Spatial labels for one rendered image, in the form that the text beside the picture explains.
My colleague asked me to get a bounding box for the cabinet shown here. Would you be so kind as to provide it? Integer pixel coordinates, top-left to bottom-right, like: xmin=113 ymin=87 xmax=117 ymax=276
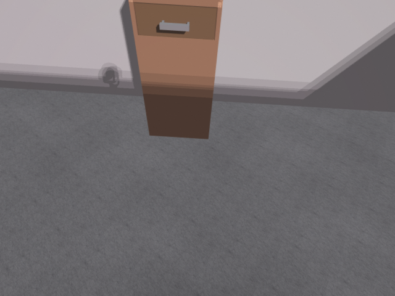
xmin=128 ymin=0 xmax=223 ymax=139

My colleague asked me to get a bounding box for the handle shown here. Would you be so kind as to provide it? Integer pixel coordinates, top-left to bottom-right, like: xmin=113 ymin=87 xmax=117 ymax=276
xmin=159 ymin=20 xmax=189 ymax=31

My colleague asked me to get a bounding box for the drawer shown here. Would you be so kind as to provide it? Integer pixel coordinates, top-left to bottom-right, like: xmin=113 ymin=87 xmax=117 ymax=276
xmin=135 ymin=2 xmax=217 ymax=39

